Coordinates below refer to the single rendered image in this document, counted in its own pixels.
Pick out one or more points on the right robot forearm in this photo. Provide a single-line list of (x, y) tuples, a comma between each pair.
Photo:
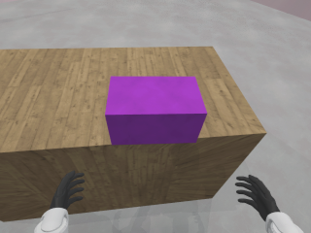
[(279, 222)]

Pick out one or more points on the left robot forearm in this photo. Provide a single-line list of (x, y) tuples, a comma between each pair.
[(54, 220)]

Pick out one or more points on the right robot hand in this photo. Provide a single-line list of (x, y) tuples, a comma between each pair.
[(262, 201)]

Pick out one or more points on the left robot hand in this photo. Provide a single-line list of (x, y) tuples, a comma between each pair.
[(64, 191)]

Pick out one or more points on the carton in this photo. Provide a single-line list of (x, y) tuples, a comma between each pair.
[(147, 110)]

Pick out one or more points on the pedestal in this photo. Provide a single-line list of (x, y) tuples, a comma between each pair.
[(52, 122)]

